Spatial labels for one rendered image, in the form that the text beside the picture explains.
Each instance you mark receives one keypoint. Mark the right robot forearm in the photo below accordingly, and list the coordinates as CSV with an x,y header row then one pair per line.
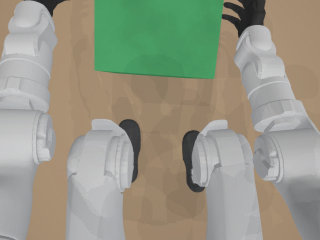
x,y
274,106

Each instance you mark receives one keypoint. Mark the carton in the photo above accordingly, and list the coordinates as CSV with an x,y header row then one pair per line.
x,y
164,38

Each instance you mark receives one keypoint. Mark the robot right upper arm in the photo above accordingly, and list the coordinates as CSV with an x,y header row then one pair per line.
x,y
290,159

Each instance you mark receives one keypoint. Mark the right robot shin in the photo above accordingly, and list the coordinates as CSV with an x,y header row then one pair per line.
x,y
218,125

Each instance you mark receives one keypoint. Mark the robot left upper arm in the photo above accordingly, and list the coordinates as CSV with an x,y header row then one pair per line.
x,y
27,139

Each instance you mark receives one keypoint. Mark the left robot forearm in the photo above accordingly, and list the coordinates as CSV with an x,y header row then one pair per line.
x,y
27,58

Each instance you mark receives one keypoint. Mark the right robot hand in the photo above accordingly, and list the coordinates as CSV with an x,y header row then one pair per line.
x,y
252,14

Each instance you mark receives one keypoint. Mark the left robot hand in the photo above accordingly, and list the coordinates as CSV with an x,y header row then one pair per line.
x,y
49,4

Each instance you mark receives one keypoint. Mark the robot right foot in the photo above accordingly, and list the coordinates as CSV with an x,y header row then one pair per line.
x,y
187,149

